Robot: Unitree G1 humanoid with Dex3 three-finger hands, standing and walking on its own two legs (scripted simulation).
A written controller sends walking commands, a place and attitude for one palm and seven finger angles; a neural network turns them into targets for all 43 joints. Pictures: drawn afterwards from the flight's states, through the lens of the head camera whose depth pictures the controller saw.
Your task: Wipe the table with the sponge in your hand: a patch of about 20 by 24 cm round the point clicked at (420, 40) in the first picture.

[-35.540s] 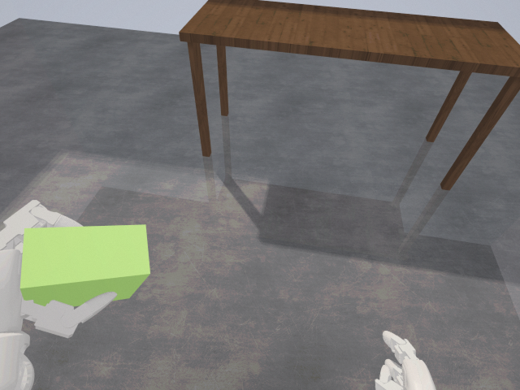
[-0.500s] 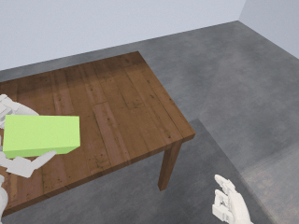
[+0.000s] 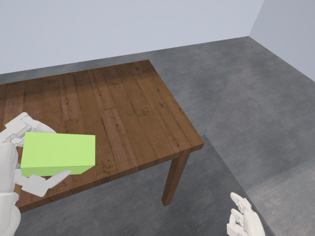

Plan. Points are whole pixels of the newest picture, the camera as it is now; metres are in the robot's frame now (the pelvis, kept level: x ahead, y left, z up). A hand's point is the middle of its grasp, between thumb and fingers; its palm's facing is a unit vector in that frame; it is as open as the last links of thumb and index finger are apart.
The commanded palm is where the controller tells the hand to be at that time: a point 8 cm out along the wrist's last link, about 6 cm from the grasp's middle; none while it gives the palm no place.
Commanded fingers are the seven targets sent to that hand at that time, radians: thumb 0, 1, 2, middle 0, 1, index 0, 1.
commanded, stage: come to a stop and stand still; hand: left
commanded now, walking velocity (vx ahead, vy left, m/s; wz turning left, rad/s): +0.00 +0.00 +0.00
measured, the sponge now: (67, 156) +0.24 +0.21 +0.12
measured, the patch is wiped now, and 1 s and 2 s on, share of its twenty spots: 0.00 0.00 0.00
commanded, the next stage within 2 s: look again from close up in 0.50 s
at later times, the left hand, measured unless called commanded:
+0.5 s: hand (38, 141) +0.25 +0.26 +0.15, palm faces +0.37 -0.85 -0.38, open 10.1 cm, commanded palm +0.19 +0.29 +0.17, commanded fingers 0.00 0.10 1.30 -1.20 -1.60 -1.20 -1.60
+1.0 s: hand (42, 139) +0.25 +0.25 +0.17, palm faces +0.36 -0.80 -0.48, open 10.1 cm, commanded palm +0.17 +0.28 +0.18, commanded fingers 0.00 0.10 1.30 -1.20 -1.60 -1.20 -1.60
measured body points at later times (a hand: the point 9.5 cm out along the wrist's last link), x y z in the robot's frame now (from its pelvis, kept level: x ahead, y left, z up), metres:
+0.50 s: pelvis +0.03 +0.01 +0.00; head +0.06 +0.04 +0.45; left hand +0.22 +0.30 +0.17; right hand +0.23 -0.21 -0.06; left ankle +0.04 +0.09 -0.74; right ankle +0.03 -0.15 -0.74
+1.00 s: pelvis +0.02 -0.01 +0.00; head +0.05 +0.01 +0.45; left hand +0.22 +0.29 +0.19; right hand +0.20 -0.23 -0.08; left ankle +0.04 +0.09 -0.74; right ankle +0.03 -0.15 -0.74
